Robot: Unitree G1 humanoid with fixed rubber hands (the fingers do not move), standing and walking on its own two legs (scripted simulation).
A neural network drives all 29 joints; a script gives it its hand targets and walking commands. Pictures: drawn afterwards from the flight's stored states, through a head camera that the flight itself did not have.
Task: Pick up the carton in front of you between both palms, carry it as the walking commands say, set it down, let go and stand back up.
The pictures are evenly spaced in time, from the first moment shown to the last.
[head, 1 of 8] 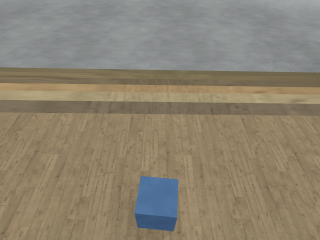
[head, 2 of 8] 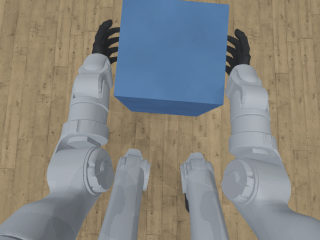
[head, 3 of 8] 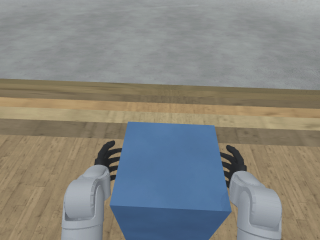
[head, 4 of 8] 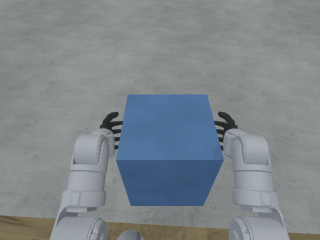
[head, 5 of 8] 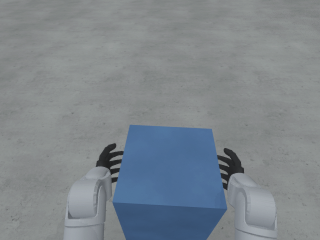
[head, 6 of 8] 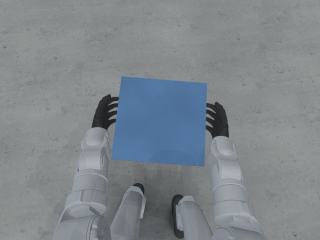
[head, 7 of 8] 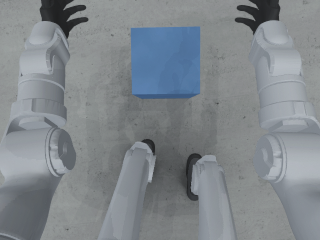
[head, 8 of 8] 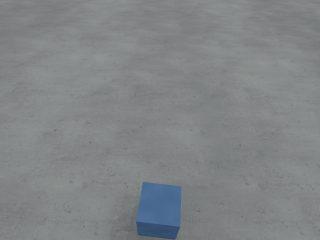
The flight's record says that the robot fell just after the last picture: no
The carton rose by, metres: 0.68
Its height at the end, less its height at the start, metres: -0.71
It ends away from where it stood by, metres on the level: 5.09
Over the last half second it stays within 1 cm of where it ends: yes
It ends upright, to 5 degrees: yes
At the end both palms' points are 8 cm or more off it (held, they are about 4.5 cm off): yes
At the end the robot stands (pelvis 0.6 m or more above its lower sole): yes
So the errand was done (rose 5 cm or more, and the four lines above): yes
